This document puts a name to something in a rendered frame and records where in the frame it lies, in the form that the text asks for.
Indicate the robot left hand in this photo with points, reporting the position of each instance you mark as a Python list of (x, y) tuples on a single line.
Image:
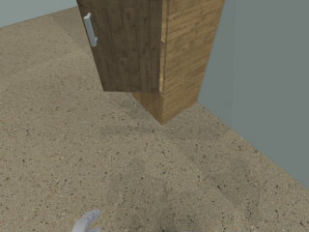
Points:
[(82, 225)]

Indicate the cupboard door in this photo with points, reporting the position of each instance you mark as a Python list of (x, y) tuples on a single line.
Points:
[(128, 50)]

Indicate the handle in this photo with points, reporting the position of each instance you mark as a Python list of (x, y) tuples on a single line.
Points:
[(90, 31)]

